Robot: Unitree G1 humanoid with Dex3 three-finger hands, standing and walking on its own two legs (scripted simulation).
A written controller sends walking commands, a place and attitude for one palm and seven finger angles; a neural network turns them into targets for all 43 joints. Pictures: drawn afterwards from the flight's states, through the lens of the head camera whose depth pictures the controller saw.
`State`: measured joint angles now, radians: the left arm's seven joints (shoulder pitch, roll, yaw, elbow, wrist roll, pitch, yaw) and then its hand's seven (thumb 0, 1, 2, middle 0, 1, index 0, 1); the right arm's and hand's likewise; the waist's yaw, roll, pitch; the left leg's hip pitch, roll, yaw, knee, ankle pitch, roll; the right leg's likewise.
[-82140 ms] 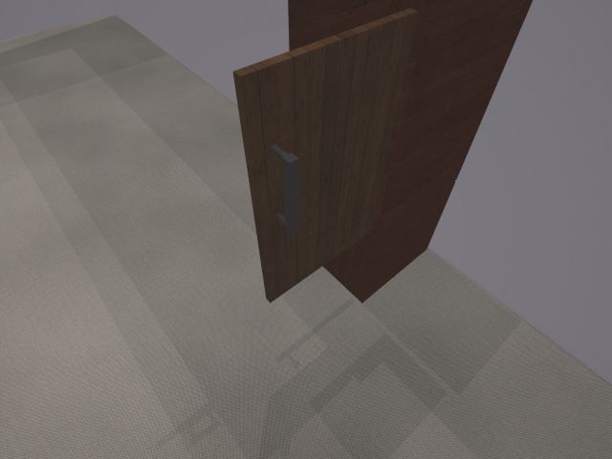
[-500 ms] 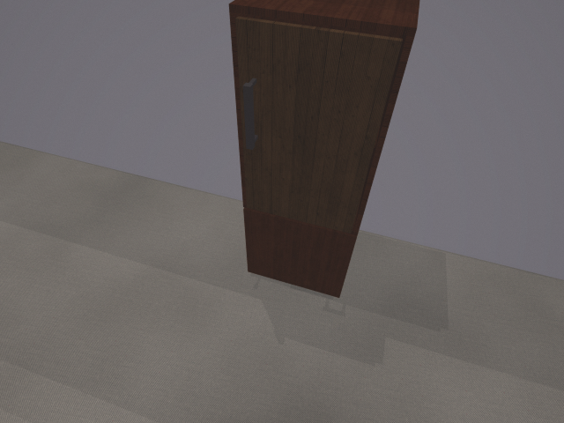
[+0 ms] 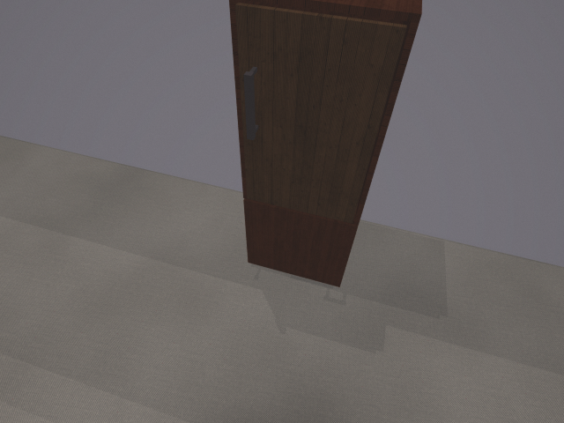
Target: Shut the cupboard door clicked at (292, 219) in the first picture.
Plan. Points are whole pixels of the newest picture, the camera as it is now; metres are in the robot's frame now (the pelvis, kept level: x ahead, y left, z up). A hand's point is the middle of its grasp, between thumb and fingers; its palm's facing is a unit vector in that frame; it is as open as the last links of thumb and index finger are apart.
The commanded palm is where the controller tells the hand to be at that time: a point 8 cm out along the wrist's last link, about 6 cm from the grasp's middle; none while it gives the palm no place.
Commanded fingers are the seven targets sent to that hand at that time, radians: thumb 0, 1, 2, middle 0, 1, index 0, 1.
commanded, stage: look to check the result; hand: left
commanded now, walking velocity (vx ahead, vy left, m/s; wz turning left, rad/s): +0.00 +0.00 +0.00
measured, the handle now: (252, 104) +0.83 +0.12 +0.02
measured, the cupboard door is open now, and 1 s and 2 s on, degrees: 0 0 0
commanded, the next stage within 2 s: stand and wait in 0.48 s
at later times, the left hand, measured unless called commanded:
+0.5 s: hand out of the picture -0.01 +0.15 -0.18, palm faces +0.02 -0.99 -0.16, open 7.4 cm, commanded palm none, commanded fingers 0.00 0.90 0.90 -0.20 -0.30 -0.20 -0.30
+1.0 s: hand out of the picture +0.00 +0.14 -0.18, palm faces +0.03 -0.99 -0.16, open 7.4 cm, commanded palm none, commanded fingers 0.00 0.90 0.90 -0.20 -0.30 -0.20 -0.30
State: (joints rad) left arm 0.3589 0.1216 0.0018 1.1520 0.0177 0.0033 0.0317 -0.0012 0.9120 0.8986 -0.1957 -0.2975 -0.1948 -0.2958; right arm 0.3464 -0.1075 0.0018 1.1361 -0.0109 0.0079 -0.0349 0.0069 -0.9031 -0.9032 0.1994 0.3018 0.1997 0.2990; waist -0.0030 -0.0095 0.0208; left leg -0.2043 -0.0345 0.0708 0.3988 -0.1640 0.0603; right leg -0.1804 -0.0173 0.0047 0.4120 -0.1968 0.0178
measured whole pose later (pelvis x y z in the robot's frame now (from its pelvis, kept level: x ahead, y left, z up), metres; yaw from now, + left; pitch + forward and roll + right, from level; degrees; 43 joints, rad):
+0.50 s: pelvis +0.01 -0.01 +0.00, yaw +0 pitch -2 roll +0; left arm 0.32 0.12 0.00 1.14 0.02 -0.01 0.03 0.00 0.91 0.90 -0.20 -0.30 -0.19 -0.30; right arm 0.30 -0.13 0.00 1.13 -0.01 -0.01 -0.03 0.01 -0.90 -0.90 0.20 0.30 0.20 0.30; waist 0.00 -0.01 0.03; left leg -0.18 -0.03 0.07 0.38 -0.17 0.05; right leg -0.16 -0.01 0.01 0.40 -0.21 0.01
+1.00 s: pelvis +0.03 -0.02 +0.00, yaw +0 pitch -2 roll +0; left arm 0.31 0.13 0.00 1.15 0.01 -0.01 0.03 0.00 0.91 0.90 -0.20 -0.30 -0.19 -0.30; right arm 0.29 -0.13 0.01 1.15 -0.01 -0.01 -0.04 0.01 -0.90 -0.90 0.20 0.30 0.20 0.30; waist 0.00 -0.01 0.04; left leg -0.16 -0.02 0.06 0.38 -0.19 0.03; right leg -0.13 0.00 0.00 0.38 -0.22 0.00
